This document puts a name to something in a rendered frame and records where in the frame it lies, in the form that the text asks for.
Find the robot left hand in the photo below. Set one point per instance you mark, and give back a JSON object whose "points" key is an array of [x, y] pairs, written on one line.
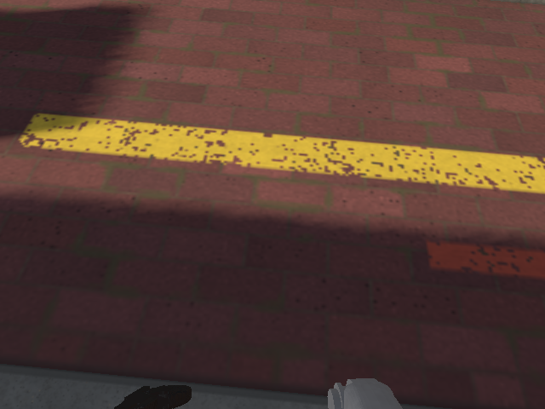
{"points": [[162, 397]]}

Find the right robot thigh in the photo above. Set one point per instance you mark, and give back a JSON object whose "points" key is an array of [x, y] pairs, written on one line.
{"points": [[362, 393]]}

